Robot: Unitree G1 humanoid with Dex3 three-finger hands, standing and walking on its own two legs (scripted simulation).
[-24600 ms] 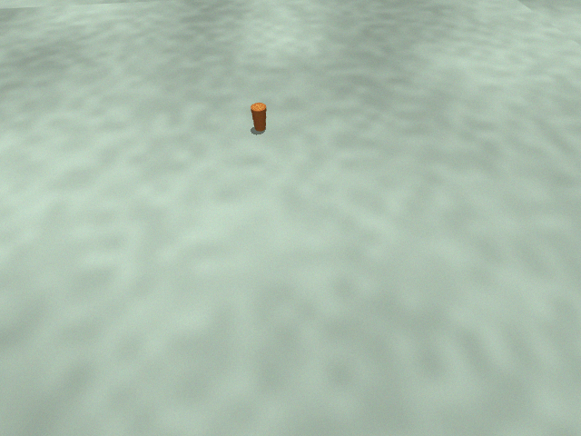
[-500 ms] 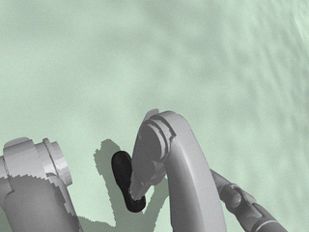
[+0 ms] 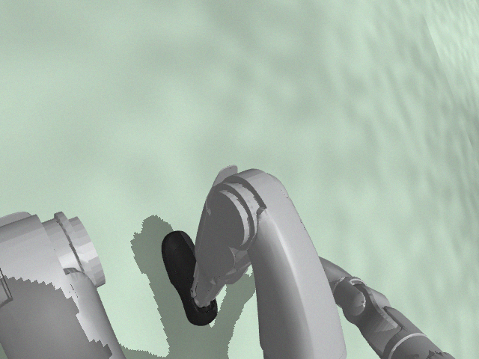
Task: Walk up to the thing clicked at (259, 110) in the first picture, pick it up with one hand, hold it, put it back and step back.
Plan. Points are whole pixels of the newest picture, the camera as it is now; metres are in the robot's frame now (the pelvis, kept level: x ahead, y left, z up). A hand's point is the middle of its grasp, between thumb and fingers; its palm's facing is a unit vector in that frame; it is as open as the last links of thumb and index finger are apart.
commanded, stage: loosen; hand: left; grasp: from the side
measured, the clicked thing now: out of the picture +0.43 +0.31 -0.21
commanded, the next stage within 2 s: open in 0.04 s
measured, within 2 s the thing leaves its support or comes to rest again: rests again in 0.22 s
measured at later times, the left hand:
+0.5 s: hand out of the picture +0.43 +0.32 -0.18, palm faces +0.46 -0.89 +0.02, open 14.1 cm
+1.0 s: hand out of the picture +0.39 +0.37 -0.11, palm faces +0.38 -0.92 -0.07, open 17.1 cm
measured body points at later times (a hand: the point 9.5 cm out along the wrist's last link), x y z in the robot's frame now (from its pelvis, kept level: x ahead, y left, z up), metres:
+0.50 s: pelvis +0.00 +0.00 +0.00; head +0.24 +0.19 +0.32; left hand +0.40 +0.36 -0.17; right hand +0.16 -0.24 -0.03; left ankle +0.08 +0.12 -0.25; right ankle +0.14 -0.11 -0.25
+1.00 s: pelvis +0.00 +0.00 +0.01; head +0.20 +0.18 +0.37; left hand +0.37 +0.42 -0.10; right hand +0.18 -0.24 -0.04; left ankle +0.08 +0.12 -0.25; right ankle +0.14 -0.11 -0.25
